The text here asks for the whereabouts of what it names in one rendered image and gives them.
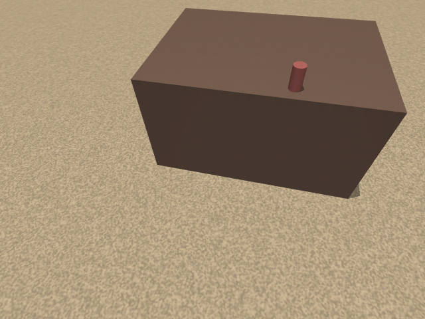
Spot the can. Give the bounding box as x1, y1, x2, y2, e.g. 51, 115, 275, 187
288, 61, 307, 92

